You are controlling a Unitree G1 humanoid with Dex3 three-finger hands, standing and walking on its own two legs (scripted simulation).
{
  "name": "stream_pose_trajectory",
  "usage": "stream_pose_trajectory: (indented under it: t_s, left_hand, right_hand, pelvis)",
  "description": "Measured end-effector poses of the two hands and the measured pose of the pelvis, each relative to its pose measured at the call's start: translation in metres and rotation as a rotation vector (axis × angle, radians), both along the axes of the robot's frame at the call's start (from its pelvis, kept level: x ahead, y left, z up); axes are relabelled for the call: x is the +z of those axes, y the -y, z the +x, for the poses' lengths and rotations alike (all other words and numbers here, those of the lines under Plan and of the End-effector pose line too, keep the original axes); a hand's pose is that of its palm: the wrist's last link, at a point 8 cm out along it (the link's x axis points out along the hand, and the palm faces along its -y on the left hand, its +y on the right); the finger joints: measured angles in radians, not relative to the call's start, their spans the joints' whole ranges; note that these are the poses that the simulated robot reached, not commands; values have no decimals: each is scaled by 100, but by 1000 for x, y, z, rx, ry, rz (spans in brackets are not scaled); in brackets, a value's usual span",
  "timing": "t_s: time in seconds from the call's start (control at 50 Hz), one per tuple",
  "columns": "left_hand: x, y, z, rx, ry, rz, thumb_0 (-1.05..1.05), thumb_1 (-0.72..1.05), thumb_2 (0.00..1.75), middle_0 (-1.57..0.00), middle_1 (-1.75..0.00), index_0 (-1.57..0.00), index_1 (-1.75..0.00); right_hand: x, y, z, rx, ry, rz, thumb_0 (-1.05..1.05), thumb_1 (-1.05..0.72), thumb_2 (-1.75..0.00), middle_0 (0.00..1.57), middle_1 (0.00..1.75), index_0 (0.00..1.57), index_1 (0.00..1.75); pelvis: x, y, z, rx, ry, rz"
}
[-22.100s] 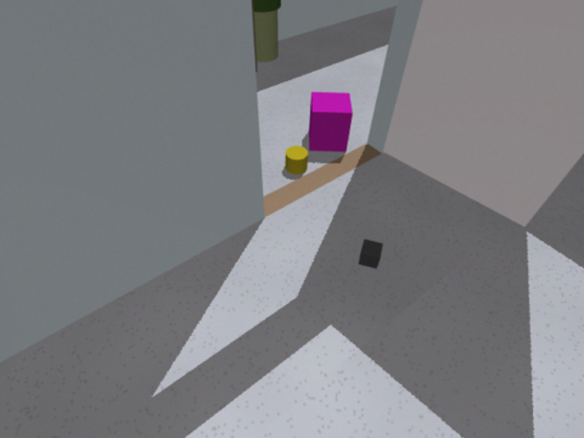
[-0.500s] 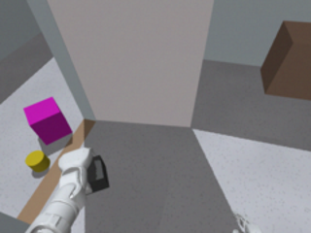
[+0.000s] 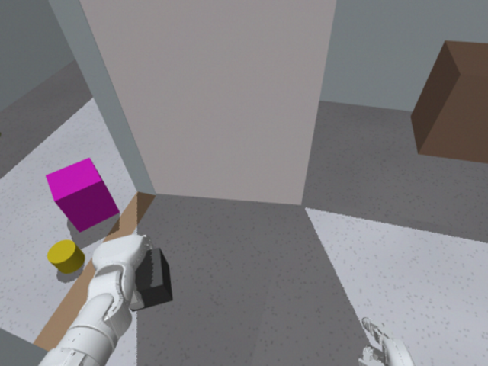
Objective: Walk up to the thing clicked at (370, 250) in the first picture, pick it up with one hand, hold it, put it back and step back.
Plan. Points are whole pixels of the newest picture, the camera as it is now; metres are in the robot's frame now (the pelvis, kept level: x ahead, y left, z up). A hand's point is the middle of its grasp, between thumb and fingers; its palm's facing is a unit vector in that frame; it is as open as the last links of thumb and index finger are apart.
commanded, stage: hold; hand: left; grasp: from above
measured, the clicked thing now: (146, 279) +0.31 +0.20 -0.07
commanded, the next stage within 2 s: crouch in 1.00 s
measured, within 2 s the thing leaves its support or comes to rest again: neither
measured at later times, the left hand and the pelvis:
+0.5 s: hand (121, 273) +0.30 +0.23 -0.02, palm faces -0.41 -0.15 -0.90, open 10.6 cm; pelvis +0.00 +0.00 +0.00, yaw +0 degrees
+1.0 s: hand (123, 269) +0.30 +0.23 -0.02, palm faces -0.41 -0.14 -0.90, open 10.6 cm; pelvis +0.00 +0.00 +0.01, yaw +0 degrees
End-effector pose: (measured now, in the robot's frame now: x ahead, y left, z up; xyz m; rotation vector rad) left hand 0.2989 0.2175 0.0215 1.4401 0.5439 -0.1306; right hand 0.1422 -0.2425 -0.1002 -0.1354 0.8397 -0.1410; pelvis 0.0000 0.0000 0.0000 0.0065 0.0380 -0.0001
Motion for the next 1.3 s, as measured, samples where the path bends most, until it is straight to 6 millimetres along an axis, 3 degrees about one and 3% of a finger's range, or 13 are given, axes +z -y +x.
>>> stream_pose_trajectory:
  t_s: [0.76,1.16,1.3]
  left_hand:
    - [20,-12,6,-1,-3,2,1,-13,61,-69,-60,-68,-60]
    - [22,-10,12,6,-1,3,1,-13,60,-68,-61,-67,-60]
    - [8,-9,7,4,-17,5,1,-11,59,-67,-61,-66,-61]
  right_hand:
    - [4,-6,1,0,10,4,1,-90,-91,20,30,20,30]
    - [4,-2,5,-7,1,6,1,-90,-91,20,30,20,30]
    - [5,-1,6,-3,4,6,1,-88,-90,20,30,21,30]
  pelvis:
    - [5,-2,0,-8,17,-1]
    - [6,-1,5,-8,14,-1]
    - [5,0,4,-6,7,0]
